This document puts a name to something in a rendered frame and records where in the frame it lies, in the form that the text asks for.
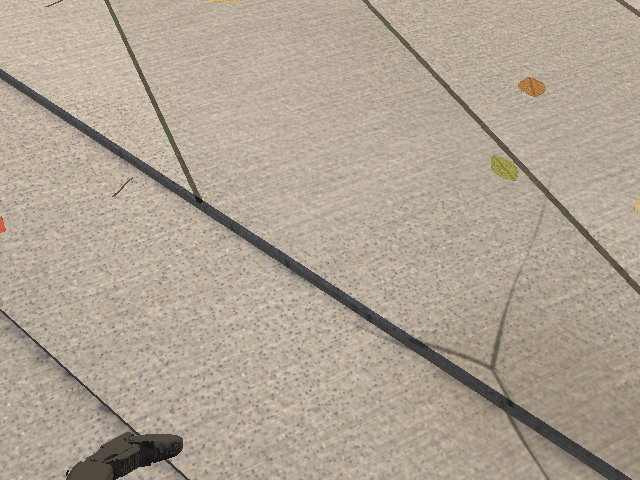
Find robot left hand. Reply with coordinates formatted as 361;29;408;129
66;432;183;480

